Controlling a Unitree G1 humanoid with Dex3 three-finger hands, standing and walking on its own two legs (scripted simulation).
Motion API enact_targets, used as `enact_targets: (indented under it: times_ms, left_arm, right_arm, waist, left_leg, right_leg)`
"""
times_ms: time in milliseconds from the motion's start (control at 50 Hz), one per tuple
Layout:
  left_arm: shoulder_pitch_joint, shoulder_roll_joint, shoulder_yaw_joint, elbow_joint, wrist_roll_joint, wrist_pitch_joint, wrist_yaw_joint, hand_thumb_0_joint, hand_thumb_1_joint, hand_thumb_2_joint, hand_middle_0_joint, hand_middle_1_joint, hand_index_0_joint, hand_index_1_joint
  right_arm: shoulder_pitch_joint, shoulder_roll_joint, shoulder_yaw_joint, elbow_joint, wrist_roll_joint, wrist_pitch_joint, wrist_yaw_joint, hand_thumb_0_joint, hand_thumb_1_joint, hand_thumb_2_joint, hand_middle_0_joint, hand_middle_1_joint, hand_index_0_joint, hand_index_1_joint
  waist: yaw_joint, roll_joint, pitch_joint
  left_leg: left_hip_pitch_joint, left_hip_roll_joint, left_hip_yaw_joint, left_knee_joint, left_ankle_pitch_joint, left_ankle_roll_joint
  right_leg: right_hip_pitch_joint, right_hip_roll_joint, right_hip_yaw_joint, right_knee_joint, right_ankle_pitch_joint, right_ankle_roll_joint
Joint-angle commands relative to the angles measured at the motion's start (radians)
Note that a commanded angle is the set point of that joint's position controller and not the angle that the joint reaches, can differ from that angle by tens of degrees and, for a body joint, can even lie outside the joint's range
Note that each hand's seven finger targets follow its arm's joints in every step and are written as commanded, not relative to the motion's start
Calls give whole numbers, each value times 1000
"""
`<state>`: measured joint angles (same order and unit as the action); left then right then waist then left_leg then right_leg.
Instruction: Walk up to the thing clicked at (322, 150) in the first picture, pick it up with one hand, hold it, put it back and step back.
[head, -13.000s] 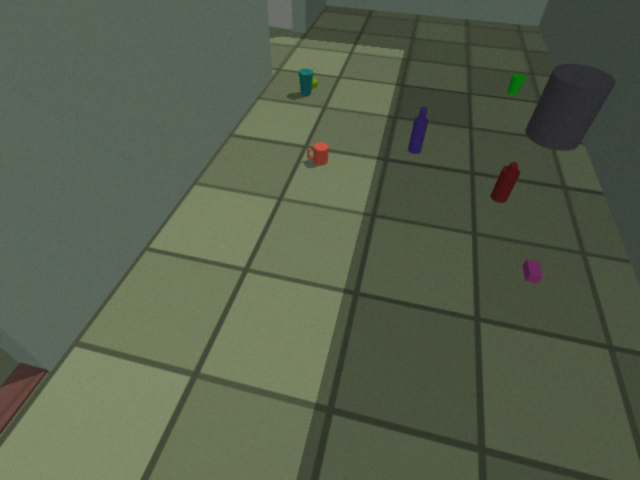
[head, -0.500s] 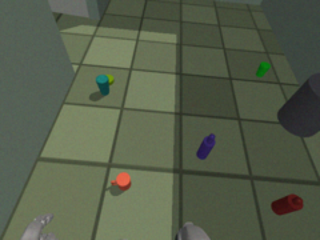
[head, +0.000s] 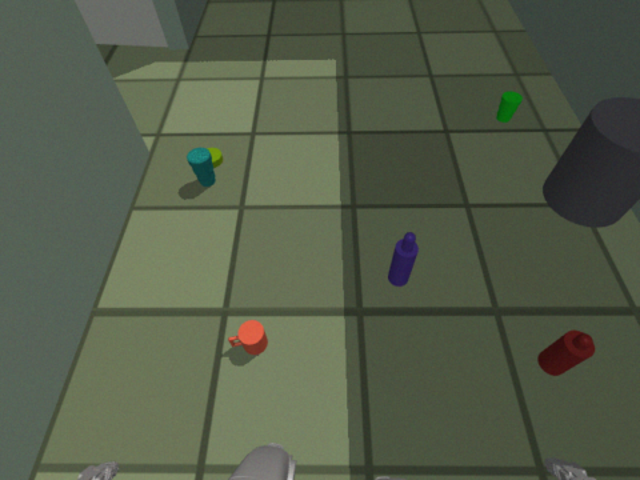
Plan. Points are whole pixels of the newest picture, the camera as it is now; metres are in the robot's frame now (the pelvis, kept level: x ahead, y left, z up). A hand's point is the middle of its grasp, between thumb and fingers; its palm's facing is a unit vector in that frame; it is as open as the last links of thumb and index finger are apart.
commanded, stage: walk up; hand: left
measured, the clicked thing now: (247, 338) +0.57 +0.25 -0.71
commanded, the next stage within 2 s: stand in 1.56 s
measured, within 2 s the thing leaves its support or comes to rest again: neither
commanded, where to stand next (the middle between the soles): +0.18 -0.02 m, yaw +3 degrees
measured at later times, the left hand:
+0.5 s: hand out of the picture -0.08 +0.25 -0.15, palm faces +0.01 -0.93 -0.37, open 7.4 cm
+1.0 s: hand out of the picture -0.08 +0.25 -0.14, palm faces +0.06 -0.92 -0.38, open 7.4 cm
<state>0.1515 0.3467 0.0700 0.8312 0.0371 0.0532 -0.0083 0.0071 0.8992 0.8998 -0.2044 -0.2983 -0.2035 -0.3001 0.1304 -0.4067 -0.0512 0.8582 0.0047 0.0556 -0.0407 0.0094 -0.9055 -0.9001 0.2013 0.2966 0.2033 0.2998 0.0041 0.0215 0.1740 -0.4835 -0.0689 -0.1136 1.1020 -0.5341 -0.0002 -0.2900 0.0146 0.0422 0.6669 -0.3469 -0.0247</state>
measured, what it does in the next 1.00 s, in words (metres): walks backwards: left foot, then right foot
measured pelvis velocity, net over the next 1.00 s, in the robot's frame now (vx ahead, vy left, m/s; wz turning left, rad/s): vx -0.16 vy -0.03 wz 0.05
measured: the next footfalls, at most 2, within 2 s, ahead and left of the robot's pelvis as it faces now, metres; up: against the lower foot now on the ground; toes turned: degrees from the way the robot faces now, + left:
left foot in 0.22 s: -0.10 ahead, +0.10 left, +0.00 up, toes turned +1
right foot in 0.52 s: -0.12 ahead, -0.15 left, +0.00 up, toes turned +2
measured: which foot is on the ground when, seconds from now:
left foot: up 0.00-0.20, down 0.22-1.00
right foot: down 0.00-0.24, up 0.26-0.50, down 0.52-1.00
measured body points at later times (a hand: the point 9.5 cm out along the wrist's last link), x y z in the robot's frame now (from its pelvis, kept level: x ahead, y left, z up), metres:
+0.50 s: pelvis -0.13 -0.02 +0.00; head -0.10 -0.01 +0.45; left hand -0.08 +0.30 -0.13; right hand -0.01 -0.33 -0.10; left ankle -0.08 +0.11 -0.72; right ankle -0.17 -0.16 -0.71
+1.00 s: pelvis -0.16 -0.03 +0.01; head -0.15 -0.03 +0.46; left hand -0.09 +0.29 -0.11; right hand -0.07 -0.32 -0.12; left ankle -0.14 +0.10 -0.72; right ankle -0.16 -0.15 -0.73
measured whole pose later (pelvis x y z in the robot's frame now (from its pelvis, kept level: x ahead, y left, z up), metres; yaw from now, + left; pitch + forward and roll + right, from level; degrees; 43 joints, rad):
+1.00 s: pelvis -0.16 -0.03 +0.01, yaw +3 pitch -3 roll -1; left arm 0.18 0.38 0.06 0.97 0.02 -0.03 0.00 0.01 0.90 0.90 -0.20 -0.30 -0.20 -0.30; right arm 0.20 -0.34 -0.03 0.96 -0.02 -0.01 0.02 0.01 -0.90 -0.90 0.20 0.30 0.20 0.30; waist 0.00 0.01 0.07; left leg -0.24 0.00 -0.06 0.57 -0.28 -0.01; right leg -0.19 0.00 -0.01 0.54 -0.29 -0.01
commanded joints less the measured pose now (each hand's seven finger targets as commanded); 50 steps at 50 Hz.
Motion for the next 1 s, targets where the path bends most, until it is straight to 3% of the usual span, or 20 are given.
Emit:
enact_targets:
  times_ms: [0, 120, 180, 220, 240, 300, 400, 480, 500, 520, 540, 600, 700, 760, 780, 800, 820, 840, 940, 980]
  left_arm:
    - [-45, 245, 75, -135, 5, -21, 35, 0, 900, 900, -200, -300, -200, -300]
    - [6, 249, 74, -166, 0, -5, 40, 0, 900, 900, -200, -300, -200, -300]
    - [-10, 242, 57, -172, -14, 7, 27, 0, 900, 900, -200, -300, -200, -300]
    - [-79, 230, 61, -188, -22, 5, 35, 0, 900, 900, -200, -300, -200, -300]
    - [-98, 249, 77, -172, -2, 8, 40, 0, 900, 900, -200, -300, -200, -300]
    - [49, 232, 76, -93, -26, 7, 30, 0, 900, 900, -200, -300, -200, -300]
    - [45, 215, 55, -62, -16, -35, 0, 0, 900, 900, -200, -300, -200, -300]
    - [161, 194, 58, 47, -12, -75, 13, 0, 900, 900, -200, -300, -200, -300]
    - [177, 241, 69, 61, 1, -87, 20, 0, 900, 900, -200, -300, -200, -300]
    - [151, 314, 83, 33, 15, -96, 23, 0, 900, 900, -200, -300, -200, -300]
    - [69, 393, 90, 9, 13, -92, 21, 0, 900, 900, -200, -300, -200, -300]
    - [-24, 281, 64, -2, 3, -109, 27, 0, 900, 900, -200, -300, -200, -300]
    - [59, 287, 68, 27, -2, -109, 19, 0, 900, 900, -200, -300, -200, -300]
    - [25, 253, 43, 16, -20, -92, 17, 0, 900, 900, -200, -300, -200, -300]
    - [30, 215, 27, 10, -25, -89, 16, 0, 900, 900, -200, -300, -200, -300]
    - [21, 171, 15, 12, -41, -86, 15, 0, 900, 900, -200, -300, -200, -300]
    - [6, 221, 34, 28, -39, -79, 22, 0, 900, 900, -200, -300, -200, -300]
    - [5, 229, 31, 31, -35, -80, 21, 0, 900, 900, -200, -300, -200, -300]
    - [80, 203, 31, 102, -24, -108, 22, 0, 900, 900, -200, -300, -200, -300]
    - [85, 302, 51, 112, -9, -117, 29, 0, 900, 900, -200, -300, -200, -300]
  right_arm:
    - [81, -178, -36, -53, 1, -39, -21, 0, -900, -900, 200, 300, 200, 300]
    - [96, -161, -43, -72, -23, -52, -10, 0, -900, -900, 200, 300, 200, 300]
    - [140, -184, -60, -54, -36, -57, 0, 0, -900, -900, 200, 300, 200, 300]
    - [79, -357, -98, -85, -40, -53, 13, 0, -900, -900, 200, 300, 200, 300]
    - [54, -356, -102, -92, -46, -60, 10, 0, -900, -900, 200, 300, 200, 300]
    - [-43, -237, -63, -101, -47, -68, -2, 0, -900, -900, 200, 300, 200, 300]
    - [21, -214, -66, -90, -50, -75, 17, 0, -900, -900, 200, 300, 200, 300]
    - [7, -229, -63, -79, -47, -46, 33, 0, -900, -900, 200, 300, 200, 300]
    - [18, -166, -45, -83, -35, -44, 34, 0, -900, -900, 200, 300, 200, 300]
    - [-16, -111, -25, -116, -21, -49, 40, 0, -900, -900, 200, 300, 200, 300]
    - [-44, -166, -47, -92, -22, -45, 25, 0, -900, -900, 200, 300, 200, 300]
    - [7, -161, -43, -34, -3, -58, 35, 0, -900, -900, 200, 300, 200, 300]
    - [14, -148, -38, -15, -24, -77, 47, 0, -900, -900, 200, 300, 200, 300]
    - [83, -134, -49, 27, -30, -97, 42, 0, -900, -900, 200, 300, 200, 300]
    - [113, -167, -62, 34, -37, -103, 37, 0, -900, -900, 200, 300, 200, 300]
    - [81, -216, -67, 29, -35, -108, 36, 0, -900, -900, 200, 300, 200, 300]
    - [80, -266, -77, 26, -29, -105, 42, 0, -900, -900, 200, 300, 200, 300]
    - [73, -246, -70, 29, -32, -105, 45, 0, -900, -900, 200, 300, 200, 300]
    - [-35, -164, -32, 17, -17, -85, 45, 0, -900, -900, 200, 300, 200, 300]
    - [-25, -114, -22, 13, -4, -79, 45, 0, -900, -900, 200, 300, 200, 300]
  waist:
    - [12, -190, -186]
    - [30, -220, -246]
    - [-4, -125, -253]
    - [-45, 224, -227]
    - [-52, 175, -186]
    - [50, 64, -155]
    - [-31, 170, -198]
    - [30, 152, -175]
    - [29, 36, -180]
    - [39, -161, -140]
    - [53, -176, -89]
    - [0, -124, -34]
    - [47, -208, -89]
    - [-6, -162, -166]
    - [-16, -86, -201]
    - [0, 79, -213]
    - [-4, 93, -195]
    - [-3, 82, -171]
    - [57, 108, -169]
    - [53, -72, -162]
  left_leg:
    - [-29, -19, -9, 77, -6, -22]
    - [70, 48, 87, -385, 37, -8]
    - [294, 79, 62, -675, 339, 36]
    - [192, 484, -405, -781, 522, 284]
    - [107, 532, -485, -797, 529, 342]
    - [171, 341, -151, -712, 545, 218]
    - [347, 294, -116, -726, 110, 206]
    - [200, 241, -26, -581, 199, 151]
    - [100, 196, 9, -453, 211, 97]
    - [-86, 60, 39, -362, 47, 17]
    - [47, 69, -44, -239, -58, -3]
    - [53, 56, -49, -221, 68, -4]
    - [83, 58, 43, -439, 76, -6]
    - [327, 45, 75, -731, 310, 19]
    - [439, 131, -56, -741, 389, 49]
    - [423, 284, -293, -786, 337, 134]
    - [313, 353, -350, -800, 194, 227]
    - [295, 351, -343, -813, 158, 236]
    - [174, 204, -105, -663, 400, 83]
    - [36, 61, -20, -499, 192, 13]
  right_leg:
    - [124, -214, 169, -153, 666, -196]
    - [235, -245, 200, -79, 654, -188]
    - [31, -184, 170, -1, 371, -93]
    - [-143, 62, 10, 364, -272, 3]
    - [-125, 65, 136, 553, -316, 10]
    - [-183, 84, 162, 638, -166, 4]
    - [-115, 13, 47, 161, -180, 51]
    - [180, 36, -67, -355, -4, 4]
    - [257, -23, 76, -362, 9, -13]
    - [209, -231, 442, -409, -171, -94]
    - [-77, -387, 574, -436, -274, -219]
    - [-16, -261, 314, -380, -57, -151]
    - [143, -238, 221, -314, 139, -130]
    - [105, -193, 107, -161, 380, -79]
    - [14, -142, 65, -72, 351, -36]
    - [-64, -23, -32, 25, 59, 12]
    - [-12, -18, -33, 77, -200, 2]
    - [-30, -25, -10, 105, -240, -4]
    - [220, -40, -17, -290, 109, -6]
    - [260, -227, 276, -391, -46, -96]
